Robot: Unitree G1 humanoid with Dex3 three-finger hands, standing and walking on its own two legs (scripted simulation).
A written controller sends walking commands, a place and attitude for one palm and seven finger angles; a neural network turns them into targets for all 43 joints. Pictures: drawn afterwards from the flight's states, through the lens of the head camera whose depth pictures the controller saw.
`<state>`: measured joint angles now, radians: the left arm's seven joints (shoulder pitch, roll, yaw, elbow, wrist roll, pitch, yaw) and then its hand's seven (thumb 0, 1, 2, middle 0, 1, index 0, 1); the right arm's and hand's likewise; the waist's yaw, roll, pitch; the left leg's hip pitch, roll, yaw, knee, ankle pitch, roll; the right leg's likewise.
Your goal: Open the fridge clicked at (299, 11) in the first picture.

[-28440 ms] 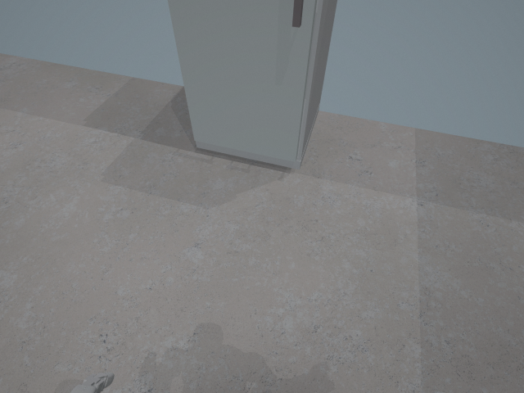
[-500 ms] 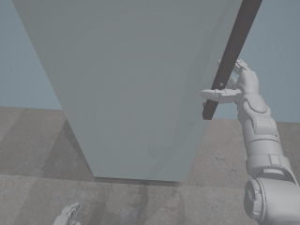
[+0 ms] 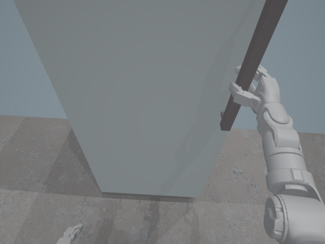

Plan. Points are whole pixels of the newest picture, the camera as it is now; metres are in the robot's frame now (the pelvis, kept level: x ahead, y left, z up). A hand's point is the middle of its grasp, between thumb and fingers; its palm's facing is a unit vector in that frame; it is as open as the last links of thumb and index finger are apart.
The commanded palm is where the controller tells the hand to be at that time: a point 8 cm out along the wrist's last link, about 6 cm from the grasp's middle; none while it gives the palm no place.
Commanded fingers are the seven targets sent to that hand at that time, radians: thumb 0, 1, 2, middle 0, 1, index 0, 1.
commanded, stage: grip the handle and tug to test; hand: right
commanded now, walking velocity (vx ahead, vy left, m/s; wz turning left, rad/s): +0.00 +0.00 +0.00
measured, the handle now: (246, 63) +0.49 -0.15 +0.23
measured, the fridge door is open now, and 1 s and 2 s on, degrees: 0 0 24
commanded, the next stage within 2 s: pull the door a little, standing still in 0.66 s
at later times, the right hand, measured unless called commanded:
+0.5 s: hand (238, 93) +0.43 -0.14 +0.18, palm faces +0.02 +1.00 +0.02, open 6.6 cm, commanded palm +0.40 -0.19 +0.18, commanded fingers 0.00 -0.90 -0.90 0.45 1.40 0.45 1.40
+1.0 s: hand (237, 93) +0.43 -0.13 +0.18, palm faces +0.02 +1.00 +0.01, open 6.6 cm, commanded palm +0.38 -0.19 +0.18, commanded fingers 0.00 -0.90 -0.90 0.45 1.40 0.45 1.40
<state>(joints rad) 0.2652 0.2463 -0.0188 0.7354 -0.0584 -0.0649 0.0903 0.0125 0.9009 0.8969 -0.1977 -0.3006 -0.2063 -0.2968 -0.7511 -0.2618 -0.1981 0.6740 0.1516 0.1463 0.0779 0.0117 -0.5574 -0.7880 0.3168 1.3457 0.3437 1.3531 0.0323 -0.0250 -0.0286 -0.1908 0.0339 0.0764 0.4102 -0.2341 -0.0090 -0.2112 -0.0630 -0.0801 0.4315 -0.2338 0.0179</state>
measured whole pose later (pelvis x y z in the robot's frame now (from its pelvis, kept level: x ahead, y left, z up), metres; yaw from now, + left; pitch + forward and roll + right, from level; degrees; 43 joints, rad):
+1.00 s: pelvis +0.03 +0.00 +0.00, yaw +2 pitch +1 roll +0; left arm 0.20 0.24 -0.02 0.65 -0.06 0.00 0.08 0.01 0.90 0.90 -0.20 -0.30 -0.21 -0.30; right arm -0.52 -0.21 -0.20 0.28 0.16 0.32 0.04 0.01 -0.62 -0.77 0.26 1.34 0.29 1.36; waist 0.01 -0.03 -0.06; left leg -0.13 0.03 0.05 0.37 -0.26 -0.01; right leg -0.14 -0.07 -0.10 0.39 -0.26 0.02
